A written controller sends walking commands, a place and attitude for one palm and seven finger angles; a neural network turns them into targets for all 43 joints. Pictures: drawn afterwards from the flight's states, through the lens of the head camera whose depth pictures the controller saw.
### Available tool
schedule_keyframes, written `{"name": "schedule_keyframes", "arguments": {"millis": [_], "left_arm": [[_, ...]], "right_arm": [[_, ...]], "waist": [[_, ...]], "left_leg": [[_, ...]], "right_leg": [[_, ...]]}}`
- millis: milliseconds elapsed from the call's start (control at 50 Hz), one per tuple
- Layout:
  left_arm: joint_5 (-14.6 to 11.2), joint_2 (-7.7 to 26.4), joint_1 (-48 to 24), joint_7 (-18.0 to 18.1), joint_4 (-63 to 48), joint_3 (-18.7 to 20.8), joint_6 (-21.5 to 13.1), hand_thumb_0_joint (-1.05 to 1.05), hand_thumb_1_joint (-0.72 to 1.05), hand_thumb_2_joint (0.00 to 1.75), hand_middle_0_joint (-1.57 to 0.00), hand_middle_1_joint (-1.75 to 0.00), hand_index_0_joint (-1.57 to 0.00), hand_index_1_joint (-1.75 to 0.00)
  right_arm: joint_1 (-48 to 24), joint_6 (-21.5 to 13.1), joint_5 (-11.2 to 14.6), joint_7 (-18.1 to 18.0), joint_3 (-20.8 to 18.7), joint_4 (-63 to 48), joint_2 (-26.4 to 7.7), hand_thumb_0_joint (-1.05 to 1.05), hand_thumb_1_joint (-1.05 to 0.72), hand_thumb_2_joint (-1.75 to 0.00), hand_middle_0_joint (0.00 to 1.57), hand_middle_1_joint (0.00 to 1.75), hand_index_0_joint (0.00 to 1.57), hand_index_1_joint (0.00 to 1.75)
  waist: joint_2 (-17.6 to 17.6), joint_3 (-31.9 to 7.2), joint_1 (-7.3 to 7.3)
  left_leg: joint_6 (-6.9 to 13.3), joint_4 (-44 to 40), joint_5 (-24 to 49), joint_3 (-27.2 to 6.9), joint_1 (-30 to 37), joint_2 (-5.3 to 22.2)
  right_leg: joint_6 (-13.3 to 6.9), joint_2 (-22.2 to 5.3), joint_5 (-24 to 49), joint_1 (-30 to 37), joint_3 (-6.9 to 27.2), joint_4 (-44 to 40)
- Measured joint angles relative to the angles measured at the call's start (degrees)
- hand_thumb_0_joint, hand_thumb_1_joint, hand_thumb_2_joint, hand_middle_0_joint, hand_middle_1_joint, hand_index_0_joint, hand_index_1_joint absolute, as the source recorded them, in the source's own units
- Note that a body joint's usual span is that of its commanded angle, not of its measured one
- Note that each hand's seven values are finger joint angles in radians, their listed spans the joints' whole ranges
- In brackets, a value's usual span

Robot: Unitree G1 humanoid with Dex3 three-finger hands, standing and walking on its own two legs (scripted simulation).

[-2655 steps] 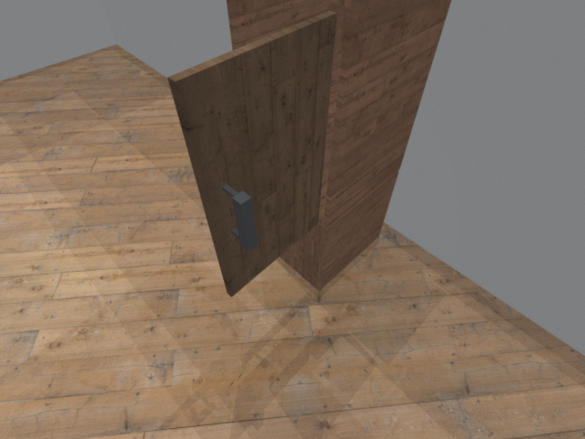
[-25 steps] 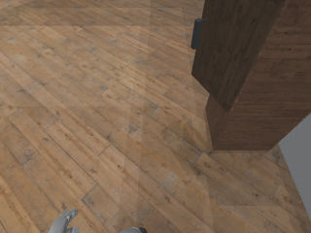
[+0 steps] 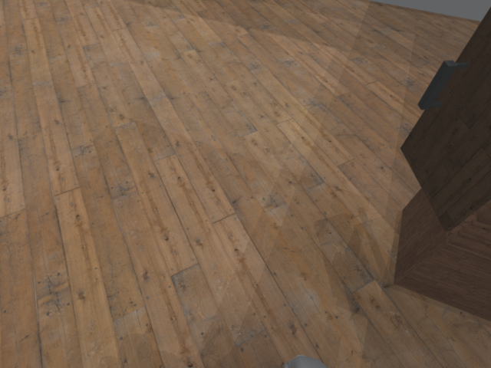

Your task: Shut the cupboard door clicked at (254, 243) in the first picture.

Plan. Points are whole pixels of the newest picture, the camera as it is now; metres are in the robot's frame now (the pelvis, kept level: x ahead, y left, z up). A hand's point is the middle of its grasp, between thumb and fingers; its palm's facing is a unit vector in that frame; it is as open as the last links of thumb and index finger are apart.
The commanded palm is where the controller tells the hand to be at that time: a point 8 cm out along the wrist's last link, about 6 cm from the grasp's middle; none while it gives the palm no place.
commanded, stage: walk to a spot facing it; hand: left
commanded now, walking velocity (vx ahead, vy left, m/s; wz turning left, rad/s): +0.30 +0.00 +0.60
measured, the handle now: (443, 86) +0.84 -0.51 -0.04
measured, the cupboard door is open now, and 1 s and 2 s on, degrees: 28 28 28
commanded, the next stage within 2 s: turn to face it in 1.32 s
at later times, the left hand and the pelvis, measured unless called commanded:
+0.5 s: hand out of the picture +0.02 +0.16 -0.17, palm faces +0.43 -0.89 -0.18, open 7.4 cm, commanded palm none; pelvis +0.13 +0.02 +0.00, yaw +21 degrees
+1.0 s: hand (123, 243) +0.36 +0.30 -0.15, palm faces +0.41 -0.88 -0.23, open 7.4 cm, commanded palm none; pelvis +0.34 +0.08 +0.00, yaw +26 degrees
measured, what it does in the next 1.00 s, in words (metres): walks ahead, turning left: right foot, then left foot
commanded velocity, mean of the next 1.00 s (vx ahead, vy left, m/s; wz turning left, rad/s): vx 0.35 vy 0.00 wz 0.36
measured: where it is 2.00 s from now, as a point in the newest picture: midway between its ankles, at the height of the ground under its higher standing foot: (191, 258)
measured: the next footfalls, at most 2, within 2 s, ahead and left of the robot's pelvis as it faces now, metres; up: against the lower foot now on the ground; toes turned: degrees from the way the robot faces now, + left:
right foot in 0.10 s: +0.09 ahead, -0.13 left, +0.00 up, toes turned -1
left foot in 0.52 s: +0.22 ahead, +0.17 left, +0.00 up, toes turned +29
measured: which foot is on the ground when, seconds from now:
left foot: down 0.00-0.10, up 0.12-0.50, down 0.52-0.94, up 0.96-1.00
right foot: up 0.00-0.08, down 0.10-0.52, up 0.54-0.92, down 0.94-1.00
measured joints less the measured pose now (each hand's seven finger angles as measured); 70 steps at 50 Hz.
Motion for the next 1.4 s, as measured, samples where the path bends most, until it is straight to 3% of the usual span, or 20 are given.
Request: {"name": "schedule_keyframes", "arguments": {"millis": [80,120,180,240,300,380,500,520,540,580,640,760,920,960,1000,1040,1100,1240,1340,1400], "left_arm": [[0.1,-0.3,0.2,-0.9,-2.0,-0.3,-2.0,0.01,0.91,0.90,-0.20,-0.30,-0.20,-0.30],[0.6,-0.5,0.7,-0.6,-2.9,-0.5,-3.3,0.01,0.91,0.90,-0.20,-0.30,-0.20,-0.30],[0.5,-2.1,1.9,0.4,-2.4,-0.8,-4.3,0.00,0.91,0.90,-0.20,-0.30,-0.20,-0.30],[0.4,-3.6,3.7,0.9,-0.4,-1.0,-4.9,0.00,0.91,0.90,-0.20,-0.30,-0.20,-0.30],[0.4,-4.7,5.1,1.0,1.3,-1.3,-5.6,0.00,0.91,0.90,-0.20,-0.30,-0.20,-0.30],[0.4,-5.9,6.8,1.0,2.9,-1.7,-6.5,0.00,0.91,0.90,-0.20,-0.30,-0.20,-0.30],[0.2,-5.7,10.5,0.7,5.6,-1.8,-5.9,0.00,0.91,0.90,-0.20,-0.30,-0.20,-0.30],[0.0,-5.7,11.7,0.5,6.1,-1.7,-5.6,0.00,0.91,0.90,-0.20,-0.30,-0.20,-0.30],[-0.2,-5.7,12.1,0.2,6.5,-1.7,-4.9,0.01,0.91,0.90,-0.20,-0.30,-0.20,-0.30],[-0.2,-4.6,10.6,0.1,7.1,-1.5,-3.2,0.01,0.91,0.90,-0.20,-0.30,-0.20,-0.30],[0.2,-3.4,7.0,0.3,6.5,-0.6,-2.6,0.01,0.91,0.90,-0.20,-0.30,-0.20,-0.30],[0.5,-3.3,0.5,-0.3,2.7,-0.2,-3.2,0.01,0.91,0.90,-0.20,-0.30,-0.19,-0.29],[0.4,-3.4,-4.6,-1.2,0.5,-0.6,-3.8,0.00,0.91,0.90,-0.20,-0.30,-0.19,-0.29],[0.7,-3.5,-5.0,-1.1,0.4,-0.8,-5.1,0.00,0.91,0.90,-0.20,-0.30,-0.19,-0.29],[0.5,-4.4,-4.8,-0.8,0.7,-1.2,-6.1,0.00,0.91,0.90,-0.20,-0.30,-0.20,-0.29],[0.3,-5.3,-3.2,-0.2,1.4,-1.5,-6.3,0.00,0.91,0.90,-0.20,-0.30,-0.20,-0.30],[0.0,-6.4,-0.1,1.0,3.1,-1.0,-6.7,0.00,0.92,0.90,-0.20,-0.30,-0.20,-0.30],[0.1,-6.0,5.7,1.5,6.7,-1.2,-7.6,-0.01,0.94,0.90,-0.20,-0.30,-0.20,-0.30],[0.2,-6.3,9.1,1.3,8.6,-1.7,-6.9,0.00,0.93,0.90,-0.20,-0.30,-0.20,-0.30],[0.0,-5.9,11.1,1.0,9.2,-1.6,-6.0,0.00,0.92,0.90,-0.20,-0.30,-0.20,-0.30]], "right_arm": [[2.2,0.8,0.2,0.1,-0.3,1.6,-0.3,0.01,-0.90,-0.90,0.21,0.30,0.21,0.30],[3.2,1.4,0.6,0.1,-0.7,2.5,-0.5,0.01,-0.90,-0.90,0.21,0.30,0.21,0.30],[2.9,2.3,0.2,0.7,-1.6,4.0,-1.2,0.01,-0.90,-0.90,0.21,0.30,0.20,0.30],[1.8,2.0,0.1,1.6,-2.1,3.8,-1.3,0.01,-0.91,-0.90,0.20,0.30,0.20,0.30],[0.7,1.6,0.3,2.1,-2.2,2.9,-0.7,0.01,-0.91,-0.90,0.20,0.30,0.20,0.30],[-1.8,1.4,0.4,2.7,-1.8,2.2,0.0,0.01,-0.91,-0.90,0.20,0.30,0.20,0.30],[-6.4,-0.2,0.2,3.0,-0.5,0.1,0.9,0.01,-0.91,-0.90,0.20,0.30,0.20,0.30],[-6.6,-1.0,0.1,2.9,-0.1,-0.8,0.6,0.01,-0.91,-0.90,0.20,0.30,0.20,0.30],[-6.7,-2.0,0.0,2.6,-0.1,-1.5,0.3,0.01,-0.91,-0.90,0.20,0.30,0.20,0.30],[-6.7,-3.3,0.2,1.5,0.3,-1.6,0.9,0.01,-0.91,-0.90,0.20,0.30,0.20,0.30],[-4.2,-3.7,0.3,0.1,0.9,-0.4,1.7,0.00,-0.91,-0.90,0.20,0.30,0.20,0.30],[2.7,-3.6,0.5,-1.2,0.3,5.3,2.3,0.00,-0.93,-0.90,0.21,0.30,0.20,0.30],[10.5,-3.0,0.4,-0.8,-0.2,11.1,2.5,0.01,-0.92,-0.90,0.21,0.30,0.20,0.30],[11.9,-2.8,0.8,-0.7,-0.3,12.1,2.6,0.01,-0.91,-0.90,0.21,0.30,0.20,0.30],[11.7,-2.1,0.9,-0.5,-0.5,13.0,2.4,0.01,-0.91,-0.90,0.20,0.30,0.20,0.30],[11.0,-1.7,0.8,-0.3,-0.8,13.1,2.4,0.01,-0.91,-0.90,0.20,0.30,0.20,0.30],[9.6,-1.8,0.6,0.0,-1.0,11.9,2.6,0.01,-0.91,-0.90,0.20,0.30,0.20,0.30],[3.3,-0.9,0.5,1.1,-1.3,7.9,3.0,0.01,-0.92,-0.90,0.20,0.30,0.20,0.30],[-2.6,-0.8,0.6,2.2,-0.9,5.0,1.5,0.01,-0.92,-0.90,0.20,0.30,0.20,0.30],[-4.8,-1.8,0.4,2.2,-0.5,2.6,0.7,0.01,-0.92,-0.90,0.20,0.30,0.20,0.30]], "waist": [[2.0,-1.3,-0.38],[2.3,-2.0,-0.06],[3.1,-2.5,0.26],[2.9,-2.9,-0.51],[2.0,-2.6,-0.92],[1.0,-1.1,0.21],[-0.8,1.3,2.52],[-0.4,1.0,2.53],[0.3,0.8,2.08],[-0.6,1.7,1.96],[-1.0,1.2,1.82],[0.0,-1.3,0.39],[0.3,-2.6,-1.89],[1.0,-2.5,-2.01],[2.2,-1.9,-2.04],[2.4,-2.2,-2.07],[2.4,-3.0,-2.33],[1.8,-2.2,-1.30],[1.2,0.1,0.76],[-0.2,0.9,1.21]], "left_leg": [[-0.3,1.4,-1.9,-3.2,0.5,0.1],[0.7,9.9,-9.6,-3.9,-2.5,-0.6],[0.7,28.7,-9.4,-1.5,-9.6,-0.4],[-0.2,34.4,-2.9,1.7,-14.0,1.6],[-0.5,30.5,-0.1,4.1,-15.5,3.1],[0.1,21.2,1.2,6.4,-15.6,3.9],[3.2,4.9,0.5,10.3,-9.6,2.2],[4.2,2.0,1.2,10.3,-7.5,1.9],[4.8,2.3,6.8,10.1,-7.7,2.2],[4.8,6.7,4.6,10.3,-7.9,1.6],[4.1,4.6,1.1,9.9,-4.8,0.5],[3.9,-5.3,2.6,8.2,3.7,-1.1],[1.5,-7.7,-2.7,7.1,12.1,-1.0],[1.8,-0.4,-7.1,6.1,10.4,0.1],[3.1,15.7,-11.1,3.5,4.3,0.4],[3.4,28.4,-7.6,2.8,-2.1,0.6],[2.6,32.9,-0.9,3.1,-9.3,2.5],[1.3,21.9,5.2,5.8,-17.7,4.9],[2.7,10.8,5.4,8.4,-16.2,4.3],[4.4,5.1,5.0,10.0,-11.7,2.0]], "right_leg": [[0.0,1.7,4.3,4.2,-0.9,-15.1],[-2.3,1.4,8.0,5.7,-2.1,-17.9],[-3.9,0.5,7.8,8.5,-4.9,-18.9],[-3.4,-0.3,9.1,13.0,-7.4,-25.0],[-3.0,-1.3,10.1,17.3,-10.2,-30.4],[-1.8,-2.2,9.4,21.9,-14.0,-33.8],[1.3,-5.3,2.8,25.3,-17.2,-28.2],[1.3,-6.3,0.7,23.8,-16.8,-22.9],[0.9,-6.5,-1.3,20.5,-14.6,-13.9],[-0.4,-5.6,-2.5,12.5,-6.7,3.6],[-1.2,-4.2,1.7,2.6,-1.7,13.2],[-1.1,-3.9,10.8,-5.7,0.2,1.3],[-1.6,-0.8,16.7,0.6,-1.5,-18.7],[-3.8,0.6,16.0,3.3,-2.2,-20.8],[-5.3,1.2,12.9,4.6,-3.9,-19.0],[-5.4,1.5,11.8,7.5,-5.0,-21.4],[-5.2,1.9,12.6,12.6,-7.0,-27.8],[-4.1,2.1,11.3,21.8,-11.9,-35.9],[-1.9,1.2,6.8,26.6,-14.4,-35.0],[-0.1,-1.8,1.3,27.1,-15.2,-27.8]]}}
